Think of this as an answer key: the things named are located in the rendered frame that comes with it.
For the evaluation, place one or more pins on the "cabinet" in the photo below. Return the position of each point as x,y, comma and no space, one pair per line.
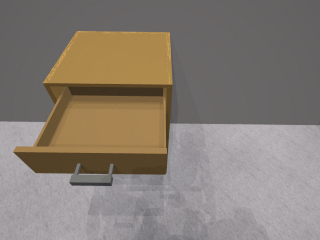
121,59

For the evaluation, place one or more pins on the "handle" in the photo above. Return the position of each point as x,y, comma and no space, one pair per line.
91,180

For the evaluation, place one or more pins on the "drawer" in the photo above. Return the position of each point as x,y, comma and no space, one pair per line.
99,126

